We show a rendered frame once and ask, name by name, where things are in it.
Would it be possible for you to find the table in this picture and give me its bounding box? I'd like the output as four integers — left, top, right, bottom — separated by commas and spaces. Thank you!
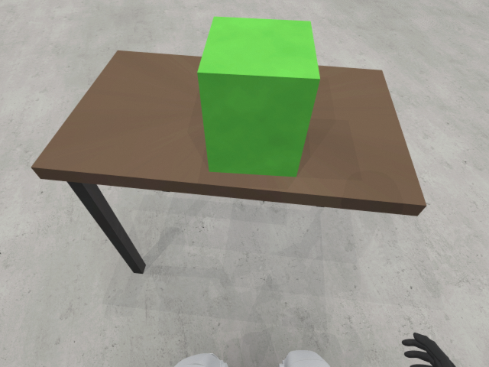
31, 50, 426, 274

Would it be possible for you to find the robot right hand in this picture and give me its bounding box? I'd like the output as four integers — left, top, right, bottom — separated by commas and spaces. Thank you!
402, 333, 456, 367

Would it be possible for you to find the right robot thigh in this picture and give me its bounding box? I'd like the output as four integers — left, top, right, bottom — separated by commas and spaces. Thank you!
279, 350, 330, 367

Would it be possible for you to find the carton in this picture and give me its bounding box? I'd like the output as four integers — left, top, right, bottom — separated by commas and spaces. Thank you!
197, 17, 320, 177

